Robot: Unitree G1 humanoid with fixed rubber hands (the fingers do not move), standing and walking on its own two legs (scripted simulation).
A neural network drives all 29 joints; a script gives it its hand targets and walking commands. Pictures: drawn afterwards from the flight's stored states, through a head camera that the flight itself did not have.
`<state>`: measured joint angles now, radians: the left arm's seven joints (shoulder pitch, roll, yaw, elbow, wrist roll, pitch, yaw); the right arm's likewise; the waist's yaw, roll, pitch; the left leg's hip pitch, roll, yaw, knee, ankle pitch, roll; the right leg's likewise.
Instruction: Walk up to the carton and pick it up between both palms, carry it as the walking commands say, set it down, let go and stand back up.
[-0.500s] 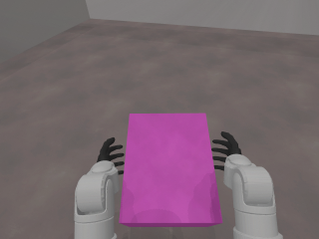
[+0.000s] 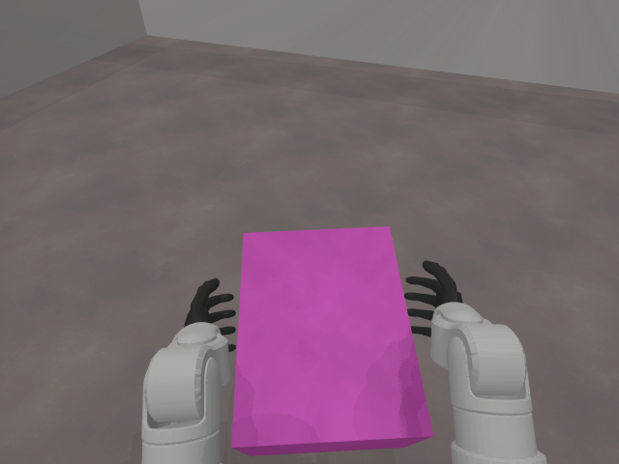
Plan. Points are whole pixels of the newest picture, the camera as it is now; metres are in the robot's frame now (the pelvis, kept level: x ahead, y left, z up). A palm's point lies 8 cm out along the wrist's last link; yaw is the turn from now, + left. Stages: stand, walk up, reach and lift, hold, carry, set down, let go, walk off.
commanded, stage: carry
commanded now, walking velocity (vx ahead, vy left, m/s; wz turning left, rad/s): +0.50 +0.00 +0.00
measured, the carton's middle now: (322, 337) +0.30 +0.00 +0.01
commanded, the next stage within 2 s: none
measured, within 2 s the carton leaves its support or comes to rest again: neither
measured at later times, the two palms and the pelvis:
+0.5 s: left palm (254, 223) +0.46 +0.10 +0.09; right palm (433, 220) +0.46 -0.19 +0.09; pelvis +0.20 -0.05 -0.01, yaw +2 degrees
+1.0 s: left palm (244, 136) +0.77 +0.14 +0.08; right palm (375, 134) +0.76 -0.15 +0.09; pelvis +0.50 +0.00 +0.00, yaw -2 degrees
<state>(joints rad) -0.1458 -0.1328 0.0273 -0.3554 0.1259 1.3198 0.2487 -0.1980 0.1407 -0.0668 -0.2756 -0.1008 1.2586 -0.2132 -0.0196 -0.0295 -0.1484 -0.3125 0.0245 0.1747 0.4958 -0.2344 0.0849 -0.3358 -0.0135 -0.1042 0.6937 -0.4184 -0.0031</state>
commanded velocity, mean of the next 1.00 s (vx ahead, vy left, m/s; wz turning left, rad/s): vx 0.50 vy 0.00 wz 0.00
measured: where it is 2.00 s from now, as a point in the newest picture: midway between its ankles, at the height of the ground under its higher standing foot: (309, 266)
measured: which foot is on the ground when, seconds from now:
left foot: down 0.00-0.42, up 0.44-0.84, down 0.86-1.00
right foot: up 0.00-0.40, down 0.42-0.86, up 0.88-1.00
